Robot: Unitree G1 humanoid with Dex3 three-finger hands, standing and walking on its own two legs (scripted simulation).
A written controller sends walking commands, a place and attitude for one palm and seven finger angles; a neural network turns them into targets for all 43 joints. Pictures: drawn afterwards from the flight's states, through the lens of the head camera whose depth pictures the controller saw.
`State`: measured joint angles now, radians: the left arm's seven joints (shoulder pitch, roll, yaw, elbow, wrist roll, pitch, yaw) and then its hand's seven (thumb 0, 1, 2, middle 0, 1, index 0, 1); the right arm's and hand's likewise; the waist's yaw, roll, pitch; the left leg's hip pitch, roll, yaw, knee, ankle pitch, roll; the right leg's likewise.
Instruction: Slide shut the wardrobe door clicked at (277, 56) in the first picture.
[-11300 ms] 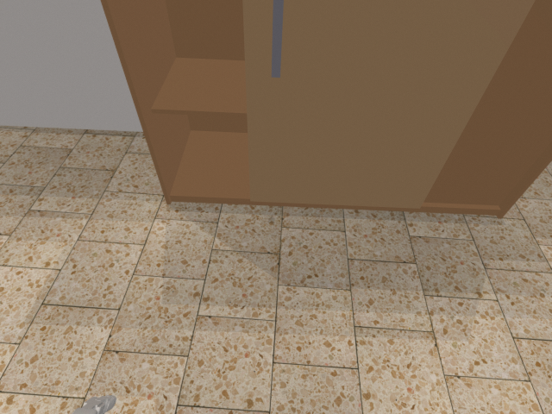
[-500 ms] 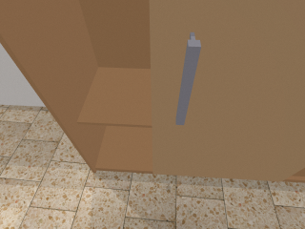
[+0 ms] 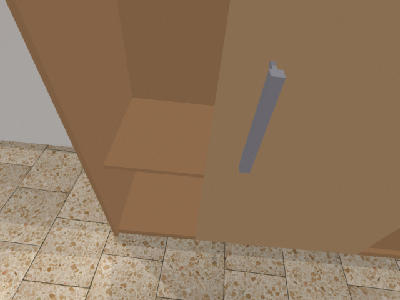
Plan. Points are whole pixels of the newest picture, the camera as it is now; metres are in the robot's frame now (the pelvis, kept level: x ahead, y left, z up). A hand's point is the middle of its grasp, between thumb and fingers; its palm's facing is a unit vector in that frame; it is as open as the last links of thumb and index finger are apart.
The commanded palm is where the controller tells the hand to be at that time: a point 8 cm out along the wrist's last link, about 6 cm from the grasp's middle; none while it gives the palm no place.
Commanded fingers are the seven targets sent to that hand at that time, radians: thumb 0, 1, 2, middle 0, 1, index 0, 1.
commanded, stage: come to a stop and stand still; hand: right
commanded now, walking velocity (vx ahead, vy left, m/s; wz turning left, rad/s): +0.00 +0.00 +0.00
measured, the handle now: (256, 123) +0.49 -0.09 +0.10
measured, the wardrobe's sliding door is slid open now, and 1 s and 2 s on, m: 0.39 0.39 0.39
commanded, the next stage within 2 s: look again from close up in 0.14 s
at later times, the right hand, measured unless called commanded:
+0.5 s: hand out of the picture +0.00 -0.17 -0.17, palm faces +0.04 +0.98 -0.21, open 7.4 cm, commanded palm none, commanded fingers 0.00 -0.90 -0.90 0.20 0.30 0.20 0.30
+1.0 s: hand out of the picture +0.02 -0.18 -0.17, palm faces +0.04 +0.97 -0.23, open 7.4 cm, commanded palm none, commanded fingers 0.00 -0.90 -0.90 0.20 0.30 0.20 0.30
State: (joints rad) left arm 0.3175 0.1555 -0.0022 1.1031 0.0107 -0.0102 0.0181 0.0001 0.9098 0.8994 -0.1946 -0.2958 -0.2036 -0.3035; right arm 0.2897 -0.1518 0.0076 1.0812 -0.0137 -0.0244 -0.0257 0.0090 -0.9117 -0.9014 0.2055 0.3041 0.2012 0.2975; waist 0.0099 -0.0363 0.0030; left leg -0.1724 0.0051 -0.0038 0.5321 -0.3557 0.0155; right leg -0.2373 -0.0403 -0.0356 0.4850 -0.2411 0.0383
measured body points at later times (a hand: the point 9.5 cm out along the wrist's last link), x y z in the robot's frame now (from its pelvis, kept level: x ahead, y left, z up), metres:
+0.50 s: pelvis +0.02 +0.00 +0.00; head +0.04 +0.01 +0.45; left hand +0.05 +0.23 -0.16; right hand +0.00 -0.22 -0.15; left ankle -0.04 +0.11 -0.74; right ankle +0.01 -0.15 -0.74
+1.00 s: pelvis +0.03 +0.00 +0.00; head +0.04 +0.01 +0.45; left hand +0.04 +0.22 -0.16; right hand +0.02 -0.23 -0.15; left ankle -0.04 +0.11 -0.74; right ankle +0.01 -0.15 -0.74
